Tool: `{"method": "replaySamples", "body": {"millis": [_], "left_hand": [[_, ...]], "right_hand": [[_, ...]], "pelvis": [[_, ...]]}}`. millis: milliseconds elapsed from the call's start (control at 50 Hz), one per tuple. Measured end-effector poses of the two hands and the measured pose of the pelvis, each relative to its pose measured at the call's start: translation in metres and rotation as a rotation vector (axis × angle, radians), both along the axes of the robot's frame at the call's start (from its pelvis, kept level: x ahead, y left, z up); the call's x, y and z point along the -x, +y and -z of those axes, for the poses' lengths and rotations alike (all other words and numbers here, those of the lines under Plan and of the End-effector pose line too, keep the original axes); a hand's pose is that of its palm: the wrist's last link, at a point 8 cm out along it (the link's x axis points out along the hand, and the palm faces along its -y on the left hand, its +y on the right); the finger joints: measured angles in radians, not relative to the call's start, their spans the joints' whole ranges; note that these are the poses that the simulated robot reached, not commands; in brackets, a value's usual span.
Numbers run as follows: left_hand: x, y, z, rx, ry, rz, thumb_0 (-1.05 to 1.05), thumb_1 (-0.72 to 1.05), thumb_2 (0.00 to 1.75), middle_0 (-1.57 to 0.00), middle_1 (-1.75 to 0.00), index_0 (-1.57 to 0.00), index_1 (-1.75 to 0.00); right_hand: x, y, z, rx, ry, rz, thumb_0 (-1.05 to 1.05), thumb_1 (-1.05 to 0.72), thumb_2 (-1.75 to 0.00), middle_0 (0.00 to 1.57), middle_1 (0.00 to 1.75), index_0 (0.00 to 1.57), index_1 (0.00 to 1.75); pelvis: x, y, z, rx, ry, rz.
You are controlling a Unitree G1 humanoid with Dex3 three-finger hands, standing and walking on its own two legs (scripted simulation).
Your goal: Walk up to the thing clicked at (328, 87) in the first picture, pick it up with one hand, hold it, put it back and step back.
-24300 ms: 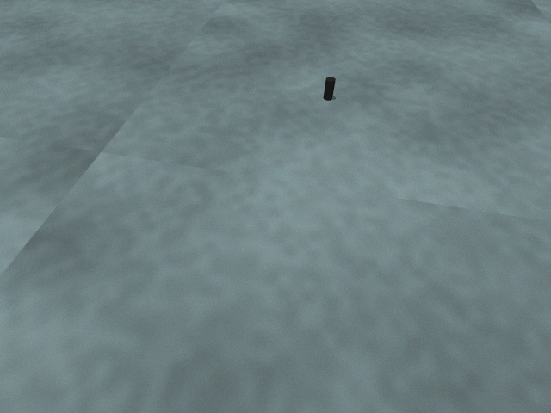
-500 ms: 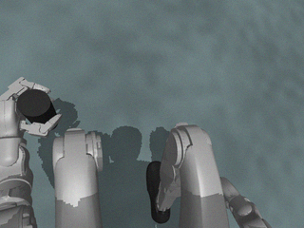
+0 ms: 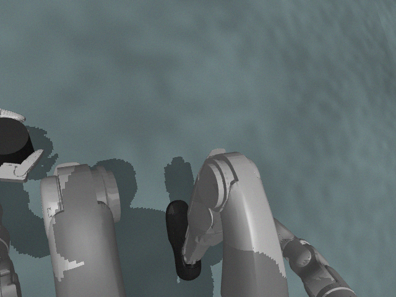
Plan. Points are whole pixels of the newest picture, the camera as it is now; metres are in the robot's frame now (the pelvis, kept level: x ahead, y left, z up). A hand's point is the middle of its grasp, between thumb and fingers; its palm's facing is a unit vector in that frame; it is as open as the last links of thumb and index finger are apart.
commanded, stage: lower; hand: left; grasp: from the side
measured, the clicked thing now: (12, 149) +0.37 +0.25 -0.17
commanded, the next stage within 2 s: loosen in 0.92 s
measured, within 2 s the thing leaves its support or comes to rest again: rests again in 0.88 s
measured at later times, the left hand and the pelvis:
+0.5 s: hand (14, 149) +0.37 +0.25 -0.18, palm faces +0.25 -0.97 -0.02, open 8.9 cm; pelvis -0.01 +0.00 -0.01, yaw -2 degrees
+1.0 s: hand (15, 154) +0.37 +0.25 -0.20, palm faces +0.26 -0.97 -0.01, open 8.9 cm; pelvis -0.01 +0.01 -0.01, yaw -4 degrees
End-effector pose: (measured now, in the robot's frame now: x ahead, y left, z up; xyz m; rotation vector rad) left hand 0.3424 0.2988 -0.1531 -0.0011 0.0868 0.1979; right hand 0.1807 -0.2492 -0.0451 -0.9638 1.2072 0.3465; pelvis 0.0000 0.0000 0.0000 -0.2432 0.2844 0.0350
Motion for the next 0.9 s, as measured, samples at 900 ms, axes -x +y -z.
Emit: {"method": "replaySamples", "body": {"millis": [900], "left_hand": [[0.008,-0.002,0.043,0.003,-0.021,-0.080,0.03,-0.28,1.14,-0.81,-1.12,-0.78,-1.12]], "right_hand": [[0.017,0.015,-0.025,0.111,0.053,-0.149,0.00,-0.90,-0.90,0.20,0.30,0.20,0.30]], "pelvis": [[0.012,0.009,0.006,0.075,-0.111,0.045]]}}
